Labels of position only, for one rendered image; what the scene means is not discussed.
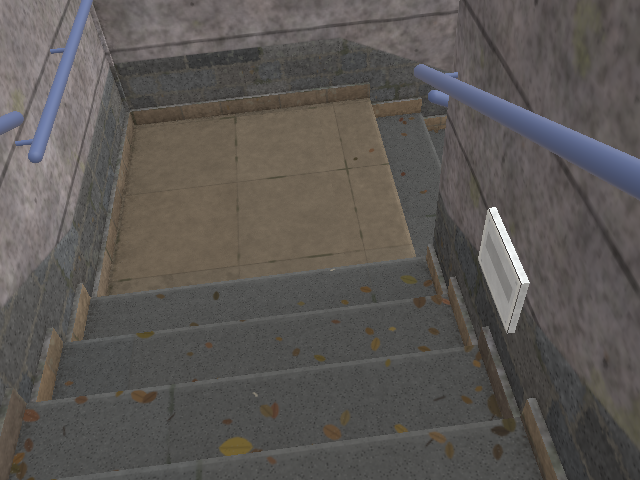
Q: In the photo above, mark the stairs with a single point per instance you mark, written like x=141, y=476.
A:
x=415, y=157
x=356, y=372

